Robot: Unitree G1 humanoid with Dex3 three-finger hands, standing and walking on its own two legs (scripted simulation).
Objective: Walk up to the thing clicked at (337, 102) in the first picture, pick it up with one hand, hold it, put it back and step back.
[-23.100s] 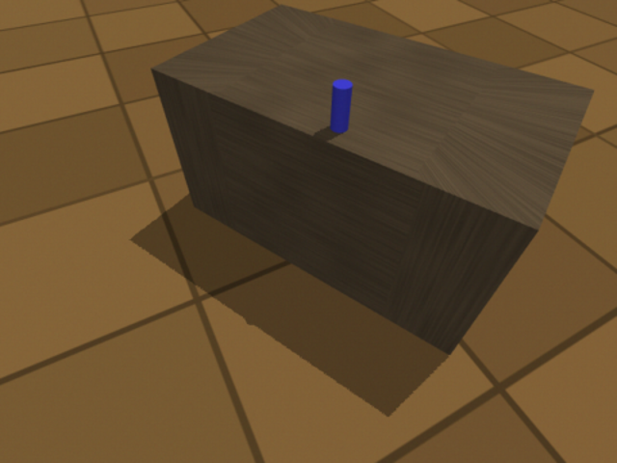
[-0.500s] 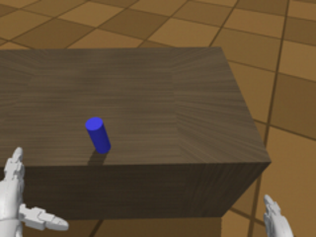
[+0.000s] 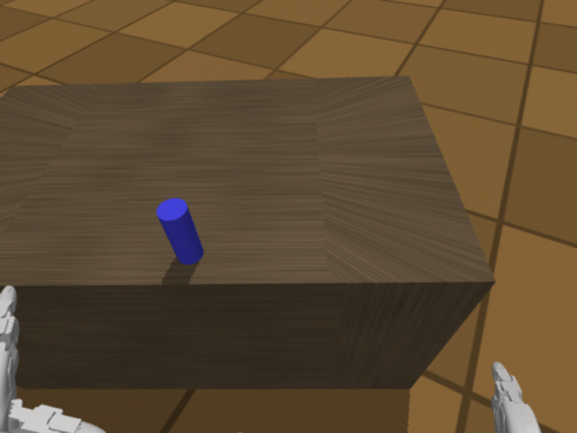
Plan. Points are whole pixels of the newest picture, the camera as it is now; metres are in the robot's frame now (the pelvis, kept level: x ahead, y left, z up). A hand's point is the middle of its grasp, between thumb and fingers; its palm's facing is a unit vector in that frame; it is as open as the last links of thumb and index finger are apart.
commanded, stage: home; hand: left
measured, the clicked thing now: (181, 233) +0.45 +0.21 -0.01
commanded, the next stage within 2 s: none
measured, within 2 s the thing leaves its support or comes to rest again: neither
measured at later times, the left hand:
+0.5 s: hand (160, 412) +0.17 +0.19 -0.05, palm faces +0.13 -0.97 -0.20, open 17.6 cm
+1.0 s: hand (173, 396) +0.19 +0.18 -0.06, palm faces +0.09 -0.97 -0.22, open 17.7 cm
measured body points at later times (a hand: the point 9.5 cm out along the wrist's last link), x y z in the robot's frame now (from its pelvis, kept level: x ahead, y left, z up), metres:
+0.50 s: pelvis +0.01 +0.01 +0.00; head +0.04 +0.01 +0.45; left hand +0.16 +0.24 -0.03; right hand +0.17 -0.22 -0.04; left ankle +0.03 +0.15 -0.69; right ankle +0.00 -0.13 -0.69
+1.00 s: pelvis +0.02 +0.01 -0.01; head +0.05 +0.01 +0.44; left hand +0.18 +0.23 -0.04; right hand +0.18 -0.22 -0.04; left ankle +0.03 +0.15 -0.69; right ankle +0.00 -0.13 -0.69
